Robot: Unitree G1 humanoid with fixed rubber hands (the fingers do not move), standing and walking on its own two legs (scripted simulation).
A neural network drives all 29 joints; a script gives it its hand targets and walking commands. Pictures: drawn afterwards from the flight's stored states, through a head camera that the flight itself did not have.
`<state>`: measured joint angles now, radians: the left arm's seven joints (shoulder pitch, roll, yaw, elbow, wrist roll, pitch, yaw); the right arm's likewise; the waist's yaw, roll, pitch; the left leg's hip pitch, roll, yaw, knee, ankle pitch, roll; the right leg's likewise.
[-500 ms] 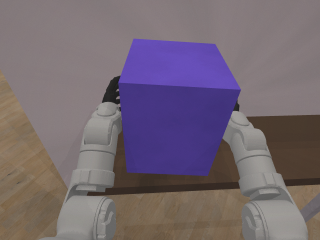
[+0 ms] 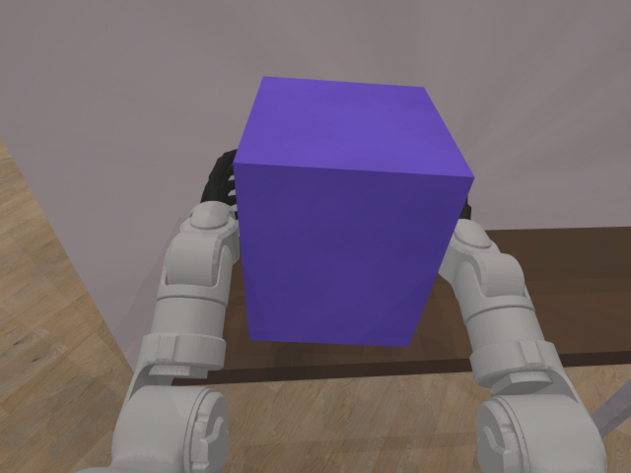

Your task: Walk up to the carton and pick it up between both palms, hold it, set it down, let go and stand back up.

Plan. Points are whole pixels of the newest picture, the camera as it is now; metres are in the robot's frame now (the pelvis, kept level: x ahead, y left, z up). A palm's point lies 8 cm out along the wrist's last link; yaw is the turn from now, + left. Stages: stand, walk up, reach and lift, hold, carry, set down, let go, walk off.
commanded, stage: hold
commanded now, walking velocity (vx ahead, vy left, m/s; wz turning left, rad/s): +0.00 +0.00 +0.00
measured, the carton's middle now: (336, 213) +0.39 +0.01 +0.19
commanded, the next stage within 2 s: none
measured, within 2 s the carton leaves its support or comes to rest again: neither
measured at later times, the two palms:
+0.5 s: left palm (219, 210) +0.38 +0.15 +0.20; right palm (452, 227) +0.39 -0.14 +0.17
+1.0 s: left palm (218, 210) +0.38 +0.15 +0.20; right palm (452, 227) +0.39 -0.14 +0.18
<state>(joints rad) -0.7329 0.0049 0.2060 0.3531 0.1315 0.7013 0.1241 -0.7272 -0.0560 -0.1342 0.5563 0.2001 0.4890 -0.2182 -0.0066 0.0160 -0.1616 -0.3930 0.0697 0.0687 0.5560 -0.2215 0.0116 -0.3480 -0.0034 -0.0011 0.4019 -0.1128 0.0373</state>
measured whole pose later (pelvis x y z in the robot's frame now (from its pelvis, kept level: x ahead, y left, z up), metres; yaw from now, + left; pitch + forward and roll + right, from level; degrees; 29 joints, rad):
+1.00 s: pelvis +0.00 +0.00 +0.00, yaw +0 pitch +3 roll -2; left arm -0.73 0.00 0.20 0.35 0.13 0.70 0.13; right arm -0.73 -0.06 -0.13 0.56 0.20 0.49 -0.22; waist -0.01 0.02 -0.16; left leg -0.39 0.07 0.07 0.56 -0.22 0.01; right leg -0.34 0.00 0.00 0.40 -0.11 0.04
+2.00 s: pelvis +0.00 +0.00 +0.00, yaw +0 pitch +3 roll -2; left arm -0.73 0.00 0.20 0.34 0.14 0.71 0.12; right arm -0.73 -0.06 -0.13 0.56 0.20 0.49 -0.21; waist -0.01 0.02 -0.15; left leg -0.39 0.07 0.07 0.56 -0.22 0.01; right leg -0.34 0.00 0.00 0.40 -0.11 0.04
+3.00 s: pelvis +0.00 +0.00 +0.00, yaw +0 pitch +3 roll -2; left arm -0.73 0.00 0.21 0.34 0.14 0.70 0.12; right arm -0.73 -0.05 -0.13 0.55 0.20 0.49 -0.22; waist -0.01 0.02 -0.15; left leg -0.38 0.07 0.07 0.55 -0.22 0.01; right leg -0.34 0.00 0.00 0.40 -0.11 0.04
